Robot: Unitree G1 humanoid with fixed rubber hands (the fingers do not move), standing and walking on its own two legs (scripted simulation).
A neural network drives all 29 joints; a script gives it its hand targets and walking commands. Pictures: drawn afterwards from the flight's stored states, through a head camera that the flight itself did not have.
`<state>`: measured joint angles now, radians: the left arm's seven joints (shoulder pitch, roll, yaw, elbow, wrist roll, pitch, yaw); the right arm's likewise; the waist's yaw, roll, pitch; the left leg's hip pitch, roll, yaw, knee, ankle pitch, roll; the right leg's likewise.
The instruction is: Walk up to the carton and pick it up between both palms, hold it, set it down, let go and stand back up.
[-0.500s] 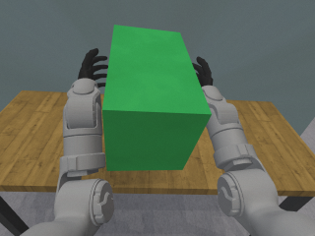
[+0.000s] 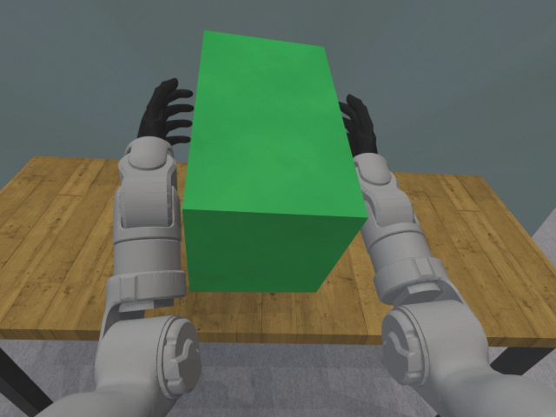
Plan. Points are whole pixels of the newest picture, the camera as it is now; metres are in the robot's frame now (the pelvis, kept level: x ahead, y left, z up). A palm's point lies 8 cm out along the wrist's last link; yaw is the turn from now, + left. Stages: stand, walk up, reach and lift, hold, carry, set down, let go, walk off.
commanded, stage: set down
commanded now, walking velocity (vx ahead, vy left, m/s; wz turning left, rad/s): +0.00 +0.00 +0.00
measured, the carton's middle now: (260, 162) +0.40 +0.03 +0.20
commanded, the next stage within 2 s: none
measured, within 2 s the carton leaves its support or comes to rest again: neither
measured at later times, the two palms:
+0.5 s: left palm (163, 163) +0.38 +0.16 +0.21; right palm (351, 167) +0.41 -0.11 +0.19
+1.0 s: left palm (178, 174) +0.39 +0.15 +0.18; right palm (355, 178) +0.42 -0.12 +0.17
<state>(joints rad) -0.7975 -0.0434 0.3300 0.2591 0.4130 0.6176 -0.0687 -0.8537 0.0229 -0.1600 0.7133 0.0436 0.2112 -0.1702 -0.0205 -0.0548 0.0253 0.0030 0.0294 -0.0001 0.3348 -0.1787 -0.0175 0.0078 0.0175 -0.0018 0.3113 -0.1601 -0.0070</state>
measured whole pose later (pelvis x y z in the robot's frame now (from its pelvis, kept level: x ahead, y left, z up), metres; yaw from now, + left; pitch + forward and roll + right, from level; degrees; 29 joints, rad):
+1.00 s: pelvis +0.02 +0.00 +0.00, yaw +0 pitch -9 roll +0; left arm -0.66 -0.15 0.31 0.15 0.41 0.57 0.05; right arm -0.80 -0.01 -0.13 0.78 0.05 0.03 -0.09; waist -0.02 -0.04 0.13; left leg 0.02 0.03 0.00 0.32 -0.19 -0.03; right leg 0.02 0.02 0.00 0.31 -0.18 -0.01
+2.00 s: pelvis +0.04 -0.01 +0.00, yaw +0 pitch +4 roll +0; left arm -0.61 -0.20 0.33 0.28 0.41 0.38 0.14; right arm -0.80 -0.05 -0.13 0.85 0.02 -0.06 -0.03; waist 0.01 0.01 0.07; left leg -0.20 0.05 0.00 0.32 -0.18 -0.04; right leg -0.21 0.04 0.00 0.31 -0.17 -0.03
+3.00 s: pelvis +0.03 -0.02 +0.00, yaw -1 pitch +8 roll +0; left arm -0.60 -0.21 0.39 0.53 0.41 0.13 0.17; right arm -0.81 -0.05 -0.22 1.00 -0.12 -0.16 0.02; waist 0.03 0.01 -0.02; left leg -0.28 0.05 0.00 0.32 -0.16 -0.05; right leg -0.29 0.04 0.00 0.31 -0.15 -0.03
